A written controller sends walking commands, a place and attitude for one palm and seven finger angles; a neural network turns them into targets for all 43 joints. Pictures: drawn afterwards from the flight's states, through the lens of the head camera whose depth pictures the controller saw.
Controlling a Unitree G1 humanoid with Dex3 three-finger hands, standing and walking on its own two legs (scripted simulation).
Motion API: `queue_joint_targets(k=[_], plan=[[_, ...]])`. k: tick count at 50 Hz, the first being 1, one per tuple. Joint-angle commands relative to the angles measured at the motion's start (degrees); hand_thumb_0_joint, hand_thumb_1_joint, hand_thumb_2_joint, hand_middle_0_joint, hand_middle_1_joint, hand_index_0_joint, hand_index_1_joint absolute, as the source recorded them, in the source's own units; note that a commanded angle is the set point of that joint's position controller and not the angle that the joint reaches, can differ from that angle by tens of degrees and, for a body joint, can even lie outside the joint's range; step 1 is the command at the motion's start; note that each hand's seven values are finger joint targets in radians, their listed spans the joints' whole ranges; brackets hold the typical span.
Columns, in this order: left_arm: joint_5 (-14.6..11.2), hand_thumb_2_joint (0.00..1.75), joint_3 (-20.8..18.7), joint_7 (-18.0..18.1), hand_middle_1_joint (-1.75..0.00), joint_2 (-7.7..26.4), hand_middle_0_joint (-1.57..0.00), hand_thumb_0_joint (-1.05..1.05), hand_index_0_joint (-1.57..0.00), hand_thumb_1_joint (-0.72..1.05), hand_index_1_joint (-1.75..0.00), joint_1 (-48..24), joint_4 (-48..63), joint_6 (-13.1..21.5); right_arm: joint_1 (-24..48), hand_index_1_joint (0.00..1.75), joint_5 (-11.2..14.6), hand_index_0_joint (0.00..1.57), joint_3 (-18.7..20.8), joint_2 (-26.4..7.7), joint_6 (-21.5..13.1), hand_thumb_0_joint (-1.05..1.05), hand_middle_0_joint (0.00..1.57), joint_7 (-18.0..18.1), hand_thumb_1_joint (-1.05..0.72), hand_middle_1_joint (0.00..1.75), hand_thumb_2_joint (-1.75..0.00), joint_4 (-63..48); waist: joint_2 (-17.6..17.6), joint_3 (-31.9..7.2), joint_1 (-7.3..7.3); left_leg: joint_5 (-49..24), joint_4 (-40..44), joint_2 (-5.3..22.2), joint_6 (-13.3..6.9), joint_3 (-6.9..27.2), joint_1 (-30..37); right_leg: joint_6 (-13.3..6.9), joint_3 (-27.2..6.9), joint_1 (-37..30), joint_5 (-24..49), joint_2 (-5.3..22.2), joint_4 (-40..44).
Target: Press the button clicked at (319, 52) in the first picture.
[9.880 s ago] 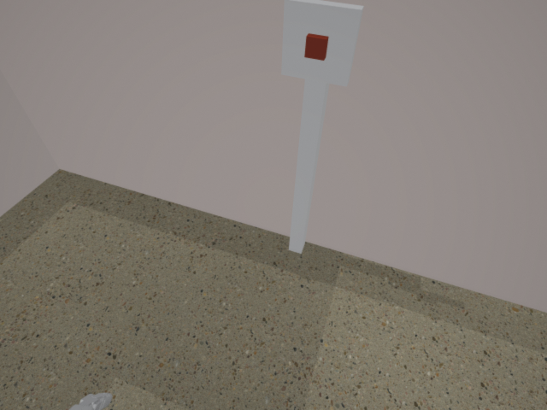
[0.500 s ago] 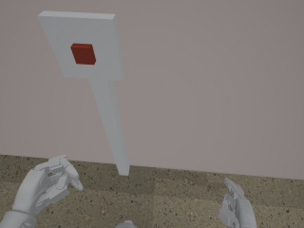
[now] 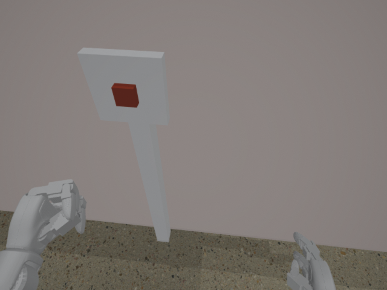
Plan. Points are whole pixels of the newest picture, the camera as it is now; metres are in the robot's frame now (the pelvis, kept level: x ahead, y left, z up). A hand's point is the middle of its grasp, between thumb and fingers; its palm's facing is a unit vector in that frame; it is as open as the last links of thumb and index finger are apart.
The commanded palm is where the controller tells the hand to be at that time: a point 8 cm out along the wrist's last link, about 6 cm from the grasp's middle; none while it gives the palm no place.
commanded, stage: raise the hand and make a fist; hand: left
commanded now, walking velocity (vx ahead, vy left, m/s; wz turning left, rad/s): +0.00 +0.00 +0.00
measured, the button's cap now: (126, 94) +0.49 +0.20 +0.17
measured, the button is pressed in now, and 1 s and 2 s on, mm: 0 0 0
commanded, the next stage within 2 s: aim a knuckle at the button in 0.76 s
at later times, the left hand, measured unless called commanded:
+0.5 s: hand (77, 188) +0.23 +0.21 +0.16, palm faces +0.00 -1.00 -0.08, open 3.1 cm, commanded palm +0.20 +0.26 +0.17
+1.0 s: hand (85, 188) +0.23 +0.20 +0.17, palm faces +0.04 -1.00 -0.08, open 3.1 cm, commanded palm +0.21 +0.24 +0.17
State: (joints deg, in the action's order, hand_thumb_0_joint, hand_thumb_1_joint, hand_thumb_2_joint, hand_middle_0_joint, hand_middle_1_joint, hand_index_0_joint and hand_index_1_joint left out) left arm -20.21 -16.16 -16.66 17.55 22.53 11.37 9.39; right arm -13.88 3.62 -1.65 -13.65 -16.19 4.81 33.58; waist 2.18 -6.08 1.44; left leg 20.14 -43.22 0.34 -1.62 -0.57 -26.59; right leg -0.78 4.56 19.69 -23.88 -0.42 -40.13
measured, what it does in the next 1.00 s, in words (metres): stands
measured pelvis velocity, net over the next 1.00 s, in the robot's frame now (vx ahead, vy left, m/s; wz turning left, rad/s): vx -0.01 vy -0.02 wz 0.01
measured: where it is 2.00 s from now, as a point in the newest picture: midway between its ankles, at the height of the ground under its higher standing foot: outside the picture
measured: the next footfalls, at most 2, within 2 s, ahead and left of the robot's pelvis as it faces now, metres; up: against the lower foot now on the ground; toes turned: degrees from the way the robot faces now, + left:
none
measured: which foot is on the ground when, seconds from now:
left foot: down 0.00-1.00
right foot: down 0.00-1.00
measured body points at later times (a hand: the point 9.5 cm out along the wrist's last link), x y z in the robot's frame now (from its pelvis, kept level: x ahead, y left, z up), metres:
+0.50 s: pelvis +0.00 +0.00 +0.02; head -0.03 -0.01 +0.47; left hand +0.23 +0.27 +0.17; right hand +0.19 -0.22 -0.04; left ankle +0.02 +0.10 -0.71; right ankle -0.03 -0.11 -0.71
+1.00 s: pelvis -0.01 -0.02 +0.02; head -0.04 -0.04 +0.47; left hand +0.22 +0.25 +0.17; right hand +0.19 -0.24 -0.05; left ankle +0.02 +0.10 -0.71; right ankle -0.03 -0.11 -0.71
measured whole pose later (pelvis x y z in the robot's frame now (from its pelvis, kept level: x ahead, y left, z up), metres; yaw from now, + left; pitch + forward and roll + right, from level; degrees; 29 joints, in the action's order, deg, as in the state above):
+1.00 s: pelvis -0.01 -0.02 +0.02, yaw +0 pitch -2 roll +0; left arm -18.7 -16.5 -16.1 18.7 9.9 9.3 -5.2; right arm -12.7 3.7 -3.6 -14.4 -13.8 5.7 36.0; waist 2.9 -2.9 2.5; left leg 14.9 -32.6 0.3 -0.4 -0.2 -15.6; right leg -1.9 4.9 9.4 -19.5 -0.8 -31.0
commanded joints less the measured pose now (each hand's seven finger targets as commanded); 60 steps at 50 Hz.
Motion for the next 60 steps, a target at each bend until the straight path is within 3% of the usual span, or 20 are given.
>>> queue_joint_targets(k=[1, 6, 9, 15, 16, 19, 21, 22, 27, 30, 31, 35, 40, 41, 44, 47, 48, 52, 56, 60], plan=[[-0.1, 0.90, -1.6, -1.1, -1.50, 7.7, -1.30, 0.00, -1.30, 0.90, -1.50, -6.5, 10.4, -2.8, 5.8, 0.30, 0.6, 0.20, 1.8, -7.5, -3.4, 0.00, 0.20, 0.5, -0.90, 0.30, -0.90, -9.4, 1.0, -1.5, -0.21, -10.7, 9.2, 0.9, -0.4, 3.6, 9.7, 0.3, -0.6, 2.4, 13.5, -0.3, 8.4], [0.3, 0.90, -6.1, 0.4, -1.50, 12.8, -1.30, 0.00, -1.30, 0.90, -1.50, -14.3, 15.0, -4.8, 6.6, 0.30, 0.0, 0.20, 0.9, -7.5, -3.0, 0.00, 0.20, 0.9, -0.90, 0.30, -0.90, -9.4, 0.1, -2.5, 0.38, -11.0, 11.4, 1.1, -0.5, 4.3, 12.8, 0.0, -0.2, 0.3, 12.2, -0.5, 9.9], [-0.1, 0.90, -7.0, 1.1, -1.50, 12.3, -1.30, 0.00, -1.30, 0.90, -1.50, -17.1, 16.3, -5.0, 7.2, 0.30, 0.0, 0.20, 0.5, -6.8, -3.0, 0.00, 0.20, 0.8, -0.90, 0.30, -0.90, -9.2, 2.9, -4.4, 0.66, -13.2, 12.3, 1.0, -0.1, 4.2, 15.9, -0.1, 0.2, -0.9, 13.8, -0.4, 10.0], [-0.3, 0.90, -3.9, -0.4, -1.50, 10.3, -1.30, 0.00, -1.30, 0.90, -1.50, -20.6, 12.2, -10.4, 8.4, 0.30, 0.7, 0.20, 0.2, -7.2, -2.5, 0.00, 0.20, 0.9, -0.90, 0.30, -0.90, -8.2, 3.1, -1.7, 0.45, -11.9, 14.0, 0.7, -0.1, 4.2, 16.8, -0.1, -0.2, -1.7, 13.9, -0.2, 12.4], [-0.3, 0.90, -3.9, -0.6, -1.50, 10.3, -1.30, 0.00, -1.30, 0.90, -1.50, -20.6, 11.3, -11.8, 8.6, 0.30, 0.7, 0.20, 0.2, -7.3, -2.4, 0.00, 0.20, 1.0, -0.90, 0.30, -0.90, -8.3, 1.2, -1.8, 0.67, -12.1, 14.1, 0.7, -0.3, 4.2, 16.4, 0.0, -0.4, -2.4, 14.3, -0.3, 12.9], [0.2, 0.90, -5.2, -0.6, -1.50, 12.0, -1.30, 0.00, -1.30, 0.90, -1.50, -21.5, 11.5, -14.9, 9.1, 0.30, 0.7, 0.20, 0.1, -7.3, -1.8, 0.00, 0.20, 1.2, -0.90, 0.30, -0.90, -8.8, 1.1, -1.9, 1.15, -12.5, 15.0, 0.5, -0.3, 4.3, 17.1, 0.0, -0.4, -3.3, 14.6, 0.1, 13.5], [-0.3, 0.90, -6.3, -0.5, -1.50, 11.7, -1.30, 0.00, -1.30, 0.90, -1.50, -18.6, 9.7, -16.0, 9.4, 0.30, 0.7, 0.20, 0.1, -7.4, -1.2, 0.00, 0.20, 1.1, -0.90, 0.30, -0.90, -8.8, -2.5, -1.1, 1.41, -12.5, 14.9, 0.4, -0.5, 3.9, 16.3, 0.1, -0.6, -3.6, 14.6, -0.1, 14.3], [-0.2, 0.90, -6.5, -0.4, -1.50, 11.6, -1.30, 0.00, -1.30, 0.90, -1.50, -18.7, 11.1, -15.9, 9.3, 0.30, 0.7, 0.20, 0.2, -7.3, -0.8, 0.00, 0.20, 1.0, -0.90, 0.30, -0.90, -9.0, -3.0, -2.2, 1.33, -13.6, 15.0, 0.4, -0.5, 3.7, 17.0, 0.2, -0.4, -4.1, 15.7, 0.0, 14.0], [0.2, 0.90, -7.3, 1.4, -1.50, 12.1, -1.30, 0.00, -1.30, 0.90, -1.50, -21.4, 16.2, -13.3, 9.9, 0.30, 0.3, 0.20, 0.2, -6.6, -0.9, 0.00, 0.20, 0.5, -0.90, 0.30, -0.90, -9.3, 1.6, -4.1, 1.32, -15.0, 14.8, 0.2, -0.3, 2.9, 19.1, 0.0, -0.7, -4.5, 16.5, -0.1, 13.8], [0.7, 0.90, -5.9, 1.9, -1.50, 11.1, -1.30, 0.00, -1.30, 0.90, -1.50, -21.9, 15.3, -12.0, 9.2, 0.30, 0.2, 0.20, 0.1, -6.6, -1.1, 0.00, 0.20, 0.6, -0.90, 0.30, -0.90, -8.8, 3.3, -2.2, 0.79, -13.0, 15.3, 0.3, -0.2, 3.0, 19.2, 0.0, -0.7, -3.3, 14.6, -0.1, 14.4], [0.7, 0.90, -5.4, 1.8, -1.50, 10.7, -1.30, 0.00, -1.30, 0.90, -1.50, -21.8, 14.9, -11.8, 9.2, 0.30, 0.2, 0.20, 0.2, -6.8, -1.2, 0.00, 0.20, 0.6, -0.90, 0.30, -0.90, -8.4, 0.5, -1.5, 0.48, -12.8, 15.0, 0.4, -0.4, 3.1, 18.7, 0.2, -1.0, -3.5, 14.6, -0.3, 14.9], [0.9, 0.90, -5.1, 0.9, -1.50, 10.9, -1.30, 0.00, -1.30, 0.90, -1.50, -21.4, 12.6, -12.5, 9.2, 0.30, 0.4, 0.20, 0.4, -7.0, -1.1, 0.00, 0.20, 0.9, -0.90, 0.30, -0.90, -8.1, 1.7, -0.5, 0.48, -12.0, 15.3, 0.1, -0.5, 2.8, 18.5, 0.3, -1.3, -3.2, 14.6, 0.1, 15.3], [0.5, 0.90, -5.9, 0.5, -1.50, 11.7, -1.30, 0.00, -1.30, 0.90, -1.50, -21.6, 12.1, -13.2, 9.9, 0.30, 0.5, 0.20, 0.3, -7.0, -1.0, 0.00, 0.20, 1.3, -0.90, 0.30, -0.90, -8.5, -0.1, -0.6, 0.66, -11.5, 15.0, -0.2, -0.7, 2.5, 18.0, 0.7, -2.0, -3.6, 14.1, 0.4, 16.0], [0.2, 0.90, -6.4, 0.5, -1.50, 11.9, -1.30, 0.00, -1.30, 0.90, -1.50, -21.3, 12.1, -13.0, 9.9, 0.30, 0.4, 0.20, 0.4, -7.0, -1.1, 0.00, 0.20, 1.3, -0.90, 0.30, -0.90, -8.3, -2.2, -1.0, 0.68, -11.7, 14.7, 0.0, -0.8, 2.5, 17.5, 0.9, -2.5, -4.2, 14.3, 0.4, 16.3], [0.1, 0.90, -6.1, 0.6, -1.50, 11.5, -1.30, 0.00, -1.30, 0.90, -1.50, -23.4, 14.3, -11.4, 10.0, 0.30, 0.3, 0.20, 0.4, -6.7, -1.6, 0.00, 0.20, 1.1, -0.90, 0.30, -0.90, -8.4, 0.1, -3.5, 0.50, -13.6, 14.2, -0.3, -0.8, 2.1, 19.3, 0.9, -2.2, -4.7, 17.1, 0.6, 15.2], [0.2, 0.90, -7.0, 0.8, -1.50, 12.6, -1.30, 0.00, -1.30, 0.90, -1.50, -26.1, 9.4, -10.8, 9.1, 0.30, 0.4, 0.20, 0.5, -7.1, -1.3, 0.00, 0.20, 1.4, -0.90, 0.30, -0.90, -6.8, -0.8, -1.3, -0.13, -12.3, 13.9, -0.2, -0.8, 2.1, 18.0, 1.1, -2.9, -3.4, 15.9, 0.6, 15.9], [0.4, 0.90, -5.7, 0.7, -1.50, 11.7, -1.30, 0.00, -1.30, 0.90, -1.50, -28.2, 9.0, -10.5, 9.3, 0.30, 0.5, 0.20, 0.5, -7.0, -1.3, 0.00, 0.20, 1.5, -0.90, 0.30, -0.90, -6.7, 1.2, -0.4, -0.53, -11.8, 14.0, -0.3, -0.7, 1.9, 18.3, 1.0, -3.0, -2.7, 15.3, 0.6, 16.0], [1.0, 0.90, -4.5, 0.3, -1.50, 11.7, -1.30, 0.00, -1.30, 0.90, -1.50, -31.1, 3.5, -11.1, 8.8, 0.30, 0.7, 0.20, 0.6, -7.4, -1.1, 0.00, 0.20, 1.8, -0.90, 0.30, -0.90, -6.2, -0.8, 0.4, -0.78, -10.8, 14.0, -0.4, -0.8, 1.9, 17.1, 1.2, -3.6, -2.3, 14.5, 0.9, 16.4], [1.0, 0.90, -5.8, -0.2, -1.50, 13.7, -1.30, 0.00, -1.30, 0.90, -1.50, -35.8, -0.6, -11.1, 8.9, 0.30, 0.7, 0.20, 0.7, -7.8, -0.4, 0.00, 0.20, 2.1, -0.90, 0.30, -0.90, -6.2, -2.9, -1.2, -0.77, -11.1, 13.4, -0.5, -0.9, 1.9, 16.3, 1.5, -4.7, -3.5, 14.6, 1.2, 16.4], [1.1, 0.90, -7.4, -0.2, -1.50, 14.9, -1.30, 0.00, -1.30, 0.90, -1.50, -39.3, -1.9, -9.2, 9.1, 0.30, 0.5, 0.20, 0.7, -7.4, -0.1, 0.00, 0.20, 1.9, -0.90, 0.30, -0.90, -6.6, -0.9, -5.4, -0.21, -13.5, 13.5, -0.7, -0.9, 1.6, 18.0, 1.3, -4.4, -5.4, 18.4, 1.4, 15.0]])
